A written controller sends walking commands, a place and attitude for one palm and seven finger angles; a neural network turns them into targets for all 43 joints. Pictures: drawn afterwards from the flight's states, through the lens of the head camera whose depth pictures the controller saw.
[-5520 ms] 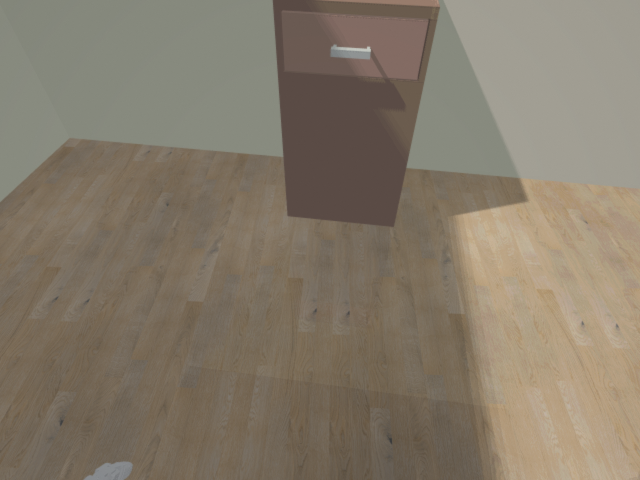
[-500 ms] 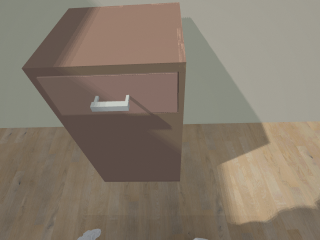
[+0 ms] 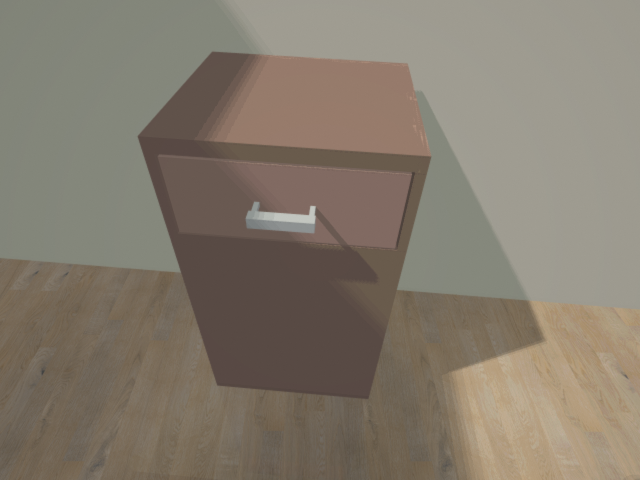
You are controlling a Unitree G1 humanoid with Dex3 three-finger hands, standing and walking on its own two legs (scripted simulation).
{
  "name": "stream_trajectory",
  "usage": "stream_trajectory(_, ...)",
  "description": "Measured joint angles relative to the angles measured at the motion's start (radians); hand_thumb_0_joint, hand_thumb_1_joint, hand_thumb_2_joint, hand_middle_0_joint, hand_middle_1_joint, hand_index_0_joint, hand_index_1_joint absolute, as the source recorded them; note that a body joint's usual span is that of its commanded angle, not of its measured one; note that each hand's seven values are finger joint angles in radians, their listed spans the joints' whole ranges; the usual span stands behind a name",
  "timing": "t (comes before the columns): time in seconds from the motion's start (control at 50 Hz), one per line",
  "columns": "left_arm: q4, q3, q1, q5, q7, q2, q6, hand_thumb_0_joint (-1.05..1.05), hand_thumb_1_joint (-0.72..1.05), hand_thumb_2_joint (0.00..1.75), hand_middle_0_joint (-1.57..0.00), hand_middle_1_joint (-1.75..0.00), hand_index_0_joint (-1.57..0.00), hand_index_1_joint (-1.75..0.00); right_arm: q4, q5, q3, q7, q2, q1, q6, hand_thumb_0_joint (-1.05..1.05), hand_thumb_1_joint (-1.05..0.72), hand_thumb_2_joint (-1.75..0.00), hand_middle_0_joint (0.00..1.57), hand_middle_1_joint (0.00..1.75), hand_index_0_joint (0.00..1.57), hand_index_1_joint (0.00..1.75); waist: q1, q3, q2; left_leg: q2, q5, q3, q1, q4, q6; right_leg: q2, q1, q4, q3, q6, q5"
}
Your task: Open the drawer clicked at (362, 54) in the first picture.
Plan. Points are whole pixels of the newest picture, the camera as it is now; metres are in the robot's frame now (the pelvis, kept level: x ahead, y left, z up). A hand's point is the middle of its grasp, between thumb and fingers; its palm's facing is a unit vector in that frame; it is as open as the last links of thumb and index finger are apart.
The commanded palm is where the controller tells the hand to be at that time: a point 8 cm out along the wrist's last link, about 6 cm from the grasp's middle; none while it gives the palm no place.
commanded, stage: come to a stop and stand still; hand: left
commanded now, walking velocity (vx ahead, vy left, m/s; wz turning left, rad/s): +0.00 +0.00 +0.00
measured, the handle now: (282, 215) +0.56 +0.11 +0.02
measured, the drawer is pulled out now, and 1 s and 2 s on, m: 0.00 0.00 0.00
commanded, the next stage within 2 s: look again from close up in 0.34 s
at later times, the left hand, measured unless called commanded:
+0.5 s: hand out of the picture +0.02 +0.20 -0.16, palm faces +0.00 -0.98 -0.21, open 7.3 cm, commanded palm none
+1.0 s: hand out of the picture +0.02 +0.18 -0.16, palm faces +0.02 -0.98 -0.21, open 7.3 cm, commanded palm none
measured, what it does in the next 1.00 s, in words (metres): stands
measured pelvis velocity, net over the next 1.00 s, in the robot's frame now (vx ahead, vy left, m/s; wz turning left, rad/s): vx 0.01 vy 0.01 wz -0.02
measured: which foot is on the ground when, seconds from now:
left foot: down 0.00-1.00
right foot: down 0.00-1.00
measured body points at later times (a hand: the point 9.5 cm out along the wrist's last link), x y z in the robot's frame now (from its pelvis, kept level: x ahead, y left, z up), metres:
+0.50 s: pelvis +0.00 +0.02 +0.01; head -0.01 +0.02 +0.46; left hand +0.02 +0.25 -0.14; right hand -0.02 -0.21 -0.15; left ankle -0.03 +0.10 -0.72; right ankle +0.07 -0.12 -0.72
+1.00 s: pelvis +0.01 +0.01 +0.02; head +0.01 +0.01 +0.46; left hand +0.02 +0.23 -0.14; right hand +0.00 -0.21 -0.15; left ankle -0.03 +0.10 -0.72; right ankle +0.07 -0.12 -0.72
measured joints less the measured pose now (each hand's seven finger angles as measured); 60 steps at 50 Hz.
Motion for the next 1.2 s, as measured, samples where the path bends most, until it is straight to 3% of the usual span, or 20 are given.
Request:
stream_trajectory(0.12,0.009,-0.016,0.048,0.0,-0.013,-0.031,-0.02,0.0,0.91,0.9,-0.2,-0.3,-0.2,-0.3,0.014,0.015,0.023,-0.003,0.013,0.015,-0.014,0.01,-0.9,-0.9,0.2,0.3,0.2,0.3,0.004,0.008,0.03,-0.008,-0.005,0.028,0.016,0.001,0.019,0.024,0.055,-0.039,0.026,0.013,0.076)
stream_trajectory(0.34,0.022,-0.024,0.054,-0.004,-0.002,-0.068,-0.04,0.0,0.91,0.9,-0.2,-0.3,-0.2,-0.3,0.088,0.02,0.032,0.001,0.046,0.055,-0.023,0.01,-0.91,-0.9,0.2,0.3,0.2,0.3,-0.008,0.05,0.028,-0.025,0.046,0.039,0.028,-0.079,0.033,0.014,0.069,-0.121,0.037,0.022,0.123)
stream_trajectory(0.62,0.068,-0.022,0.019,-0.009,0.012,-0.081,-0.059,0.0,0.92,0.9,-0.2,-0.3,-0.2,-0.3,0.179,0.025,0.029,-0.006,0.058,0.07,-0.035,0.01,-0.9,-0.9,0.2,0.3,0.2,0.3,-0.021,0.059,0.024,-0.017,0.059,0.033,0.067,-0.131,0.02,0.025,0.103,-0.16,0.029,0.017,0.126)
stream_trajectory(1.08,0.134,-0.026,0.018,-0.012,0.015,-0.098,-0.07,0.0,0.92,0.9,-0.2,-0.3,-0.2,-0.3,0.244,0.029,0.034,-0.012,0.074,0.028,-0.048,0.0,-0.9,-0.9,0.2,0.3,0.2,0.3,-0.011,0.059,0.03,-0.003,0.071,0.023,0.116,-0.191,0.007,0.041,0.151,-0.213,0.017,0.009,0.13)
stream_trajectory(1.2,0.141,-0.019,0.04,-0.002,0.003,-0.105,-0.049,0.0,0.91,0.9,-0.2,-0.3,-0.2,-0.3,0.254,0.022,0.027,-0.023,0.086,0.047,-0.046,0.0,-0.9,-0.9,0.2,0.3,0.2,0.3,-0.014,0.044,0.018,-0.003,0.066,0.026,0.129,-0.203,0.002,0.042,0.144,-0.186,0.02,0.005,0.107)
